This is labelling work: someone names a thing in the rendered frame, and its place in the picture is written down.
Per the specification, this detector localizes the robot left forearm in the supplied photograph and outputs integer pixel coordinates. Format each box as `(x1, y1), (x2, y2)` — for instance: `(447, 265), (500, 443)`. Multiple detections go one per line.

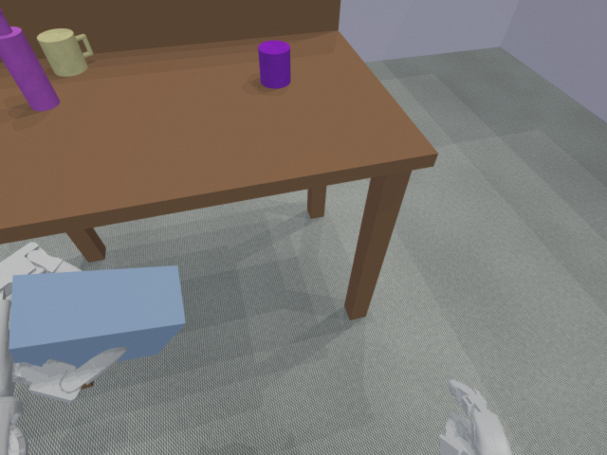
(0, 396), (28, 455)

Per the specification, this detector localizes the robot right hand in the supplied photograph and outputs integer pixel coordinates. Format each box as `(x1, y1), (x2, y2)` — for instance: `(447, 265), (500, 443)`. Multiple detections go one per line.
(439, 379), (512, 455)

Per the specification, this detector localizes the robot left hand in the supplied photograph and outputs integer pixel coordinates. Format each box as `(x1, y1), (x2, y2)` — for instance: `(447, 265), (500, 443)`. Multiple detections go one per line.
(0, 242), (127, 404)

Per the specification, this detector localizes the table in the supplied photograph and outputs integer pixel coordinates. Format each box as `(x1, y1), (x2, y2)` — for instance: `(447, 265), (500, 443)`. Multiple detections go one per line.
(0, 0), (438, 390)

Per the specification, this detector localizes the sponge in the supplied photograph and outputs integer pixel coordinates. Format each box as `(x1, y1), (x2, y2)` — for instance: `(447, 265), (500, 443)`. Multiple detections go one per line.
(9, 265), (186, 369)

